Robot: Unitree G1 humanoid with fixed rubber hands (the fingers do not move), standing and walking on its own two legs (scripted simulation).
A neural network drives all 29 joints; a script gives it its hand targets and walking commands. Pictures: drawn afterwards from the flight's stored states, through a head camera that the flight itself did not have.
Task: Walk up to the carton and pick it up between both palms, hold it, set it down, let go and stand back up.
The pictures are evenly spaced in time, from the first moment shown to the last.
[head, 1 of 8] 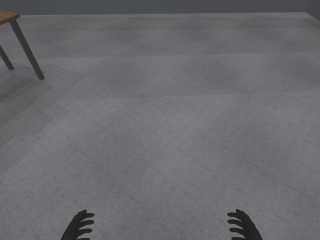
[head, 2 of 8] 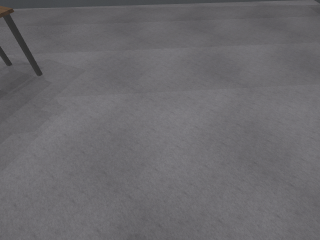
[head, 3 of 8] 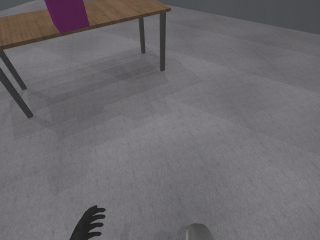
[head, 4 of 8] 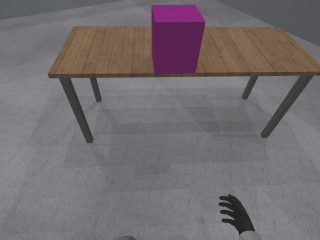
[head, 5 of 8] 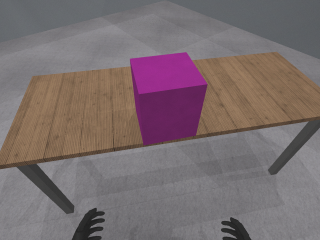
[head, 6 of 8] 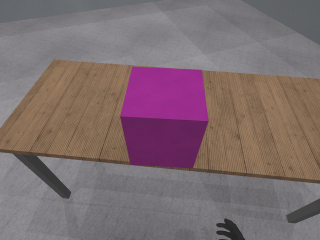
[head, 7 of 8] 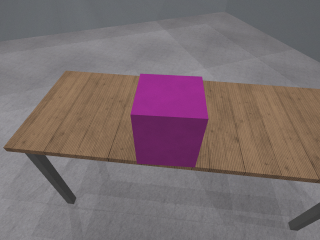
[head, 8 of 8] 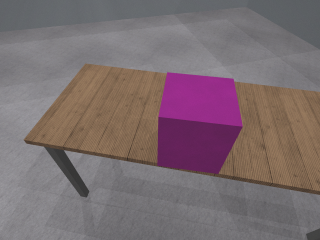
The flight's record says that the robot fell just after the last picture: no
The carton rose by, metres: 0.00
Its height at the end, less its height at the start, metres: +0.00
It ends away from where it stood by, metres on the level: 0.00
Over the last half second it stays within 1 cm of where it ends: yes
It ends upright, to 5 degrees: yes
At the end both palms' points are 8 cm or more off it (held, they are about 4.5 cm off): yes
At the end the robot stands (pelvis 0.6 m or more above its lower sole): yes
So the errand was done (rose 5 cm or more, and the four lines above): no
